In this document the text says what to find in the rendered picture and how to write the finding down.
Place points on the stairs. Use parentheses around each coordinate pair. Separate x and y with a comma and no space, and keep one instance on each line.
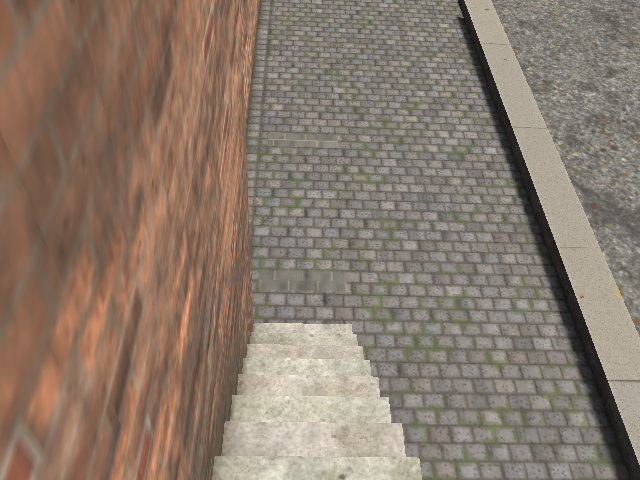
(307,408)

